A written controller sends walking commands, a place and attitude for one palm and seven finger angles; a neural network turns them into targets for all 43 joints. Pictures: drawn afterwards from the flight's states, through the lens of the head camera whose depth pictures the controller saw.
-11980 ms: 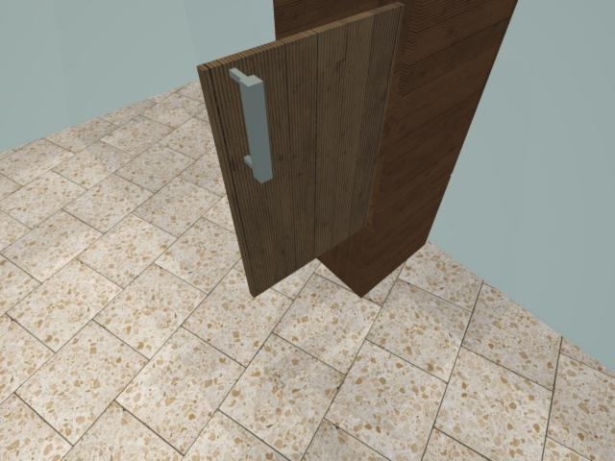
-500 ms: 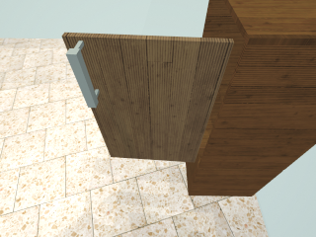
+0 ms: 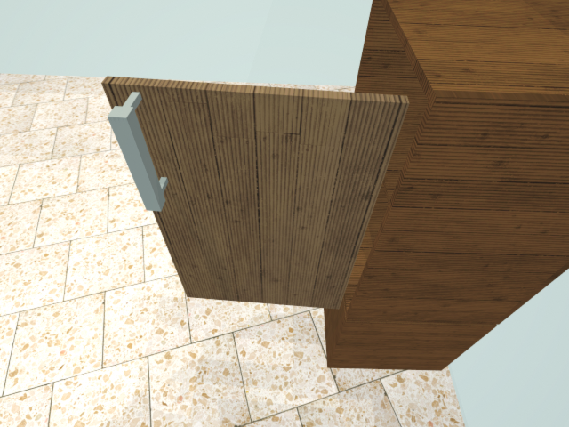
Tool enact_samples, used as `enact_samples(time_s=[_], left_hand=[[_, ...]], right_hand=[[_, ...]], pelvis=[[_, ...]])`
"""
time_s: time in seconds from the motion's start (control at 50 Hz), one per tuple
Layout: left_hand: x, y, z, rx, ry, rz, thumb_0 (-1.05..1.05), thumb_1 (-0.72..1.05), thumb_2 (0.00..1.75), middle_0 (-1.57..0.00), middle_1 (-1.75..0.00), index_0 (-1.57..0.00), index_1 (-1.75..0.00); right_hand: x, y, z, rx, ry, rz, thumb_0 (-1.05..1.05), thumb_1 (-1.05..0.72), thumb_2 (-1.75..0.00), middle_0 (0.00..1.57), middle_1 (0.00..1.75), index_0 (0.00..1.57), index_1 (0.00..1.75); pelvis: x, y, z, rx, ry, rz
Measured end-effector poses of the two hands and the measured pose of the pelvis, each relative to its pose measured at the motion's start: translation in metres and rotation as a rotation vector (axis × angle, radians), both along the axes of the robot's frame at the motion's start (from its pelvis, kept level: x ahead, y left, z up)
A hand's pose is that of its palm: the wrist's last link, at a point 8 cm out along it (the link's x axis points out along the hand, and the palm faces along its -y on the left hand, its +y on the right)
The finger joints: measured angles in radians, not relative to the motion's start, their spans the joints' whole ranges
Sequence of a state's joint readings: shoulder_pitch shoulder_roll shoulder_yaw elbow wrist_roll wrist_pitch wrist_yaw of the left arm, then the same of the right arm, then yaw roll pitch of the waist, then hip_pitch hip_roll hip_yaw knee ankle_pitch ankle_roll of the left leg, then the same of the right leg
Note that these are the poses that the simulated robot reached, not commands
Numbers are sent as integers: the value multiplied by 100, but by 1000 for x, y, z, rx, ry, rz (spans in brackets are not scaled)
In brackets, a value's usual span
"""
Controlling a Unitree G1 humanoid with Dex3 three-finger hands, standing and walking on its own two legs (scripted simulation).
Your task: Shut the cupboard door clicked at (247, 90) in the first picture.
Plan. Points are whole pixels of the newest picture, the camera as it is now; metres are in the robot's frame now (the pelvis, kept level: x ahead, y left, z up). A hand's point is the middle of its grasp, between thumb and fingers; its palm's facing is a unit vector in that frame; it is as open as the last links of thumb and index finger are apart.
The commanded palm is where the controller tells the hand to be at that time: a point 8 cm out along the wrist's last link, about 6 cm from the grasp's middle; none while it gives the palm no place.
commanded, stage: come to a stop and stand still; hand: left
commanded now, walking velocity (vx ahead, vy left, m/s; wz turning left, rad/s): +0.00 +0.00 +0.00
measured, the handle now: (145, 155) +0.43 +0.23 +0.15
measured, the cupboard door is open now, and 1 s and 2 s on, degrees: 87 87 87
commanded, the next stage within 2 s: look again from close up in 0.76 s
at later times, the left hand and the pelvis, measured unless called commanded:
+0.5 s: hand out of the picture -0.03 +0.19 -0.18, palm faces +0.01 -0.98 -0.19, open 7.4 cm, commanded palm none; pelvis -0.04 +0.03 +0.00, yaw +1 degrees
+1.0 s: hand out of the picture -0.05 +0.19 -0.18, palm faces +0.02 -0.99 -0.15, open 7.4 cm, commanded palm none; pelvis -0.04 +0.04 +0.00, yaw +0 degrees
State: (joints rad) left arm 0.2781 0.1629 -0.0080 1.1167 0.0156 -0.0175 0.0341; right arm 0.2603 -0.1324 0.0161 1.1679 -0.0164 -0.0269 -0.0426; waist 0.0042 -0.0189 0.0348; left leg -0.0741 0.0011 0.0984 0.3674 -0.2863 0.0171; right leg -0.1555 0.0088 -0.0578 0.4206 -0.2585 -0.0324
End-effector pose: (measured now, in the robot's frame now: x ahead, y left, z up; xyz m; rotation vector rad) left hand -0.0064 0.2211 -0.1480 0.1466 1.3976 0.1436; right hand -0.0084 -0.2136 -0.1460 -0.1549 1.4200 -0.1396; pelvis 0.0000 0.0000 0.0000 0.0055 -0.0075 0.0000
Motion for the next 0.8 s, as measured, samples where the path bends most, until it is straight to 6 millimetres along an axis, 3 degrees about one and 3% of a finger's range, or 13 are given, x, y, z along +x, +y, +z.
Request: enact_samples(time_s=[0.22,0.6,0.8], left_hand=[[-21,6,-1,10,-19,-8,0,91,90,-20,-30,-20,-30],[-40,23,0,-2,-27,-7,0,91,90,-20,-30,-20,-30],[-51,19,-3,-27,13,3,0,91,90,-20,-30,-20,-30]], right_hand=[[7,1,-6,-7,-111,1,1,-93,-90,20,30,20,30],[-54,33,-4,34,-10,-7,0,-91,-90,20,30,20,30],[-62,41,-3,34,23,-20,0,-91,-90,20,30,20,30]], pelvis=[[-20,12,-6,-9,-22,12],[-40,29,-3,-4,-27,8],[-39,35,-2,-5,-24,4]])
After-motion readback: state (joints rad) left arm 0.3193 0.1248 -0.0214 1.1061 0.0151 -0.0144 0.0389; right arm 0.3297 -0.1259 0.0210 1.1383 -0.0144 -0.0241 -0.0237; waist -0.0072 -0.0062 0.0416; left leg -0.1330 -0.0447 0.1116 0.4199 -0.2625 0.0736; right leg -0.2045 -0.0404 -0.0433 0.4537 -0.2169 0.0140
